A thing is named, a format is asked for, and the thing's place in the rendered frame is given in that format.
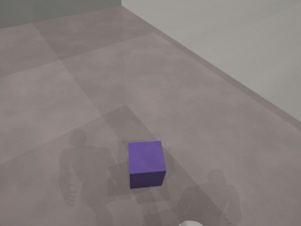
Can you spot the carton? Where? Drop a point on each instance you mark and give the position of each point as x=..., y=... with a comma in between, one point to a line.
x=147, y=166

